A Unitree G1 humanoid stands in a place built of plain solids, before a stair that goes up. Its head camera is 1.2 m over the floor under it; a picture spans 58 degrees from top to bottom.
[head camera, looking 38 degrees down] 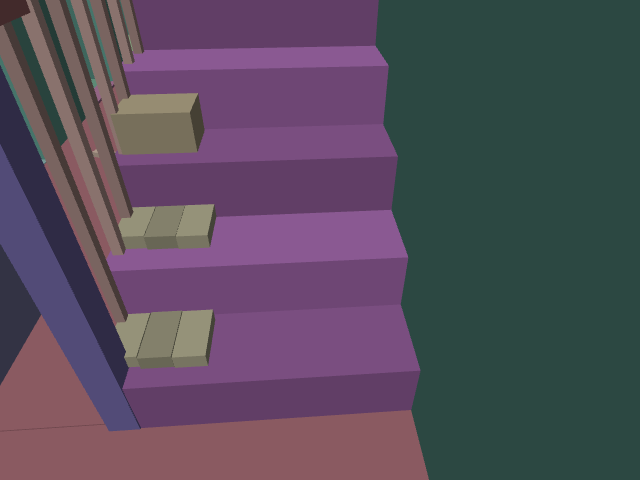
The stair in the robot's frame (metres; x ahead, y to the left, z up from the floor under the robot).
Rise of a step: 0.20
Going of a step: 0.25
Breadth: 0.87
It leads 4 degrees to the left of straight ahead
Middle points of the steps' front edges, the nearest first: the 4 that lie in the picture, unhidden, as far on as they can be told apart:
0.68 0.16 0.20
0.92 0.18 0.39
1.17 0.19 0.59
1.41 0.21 0.79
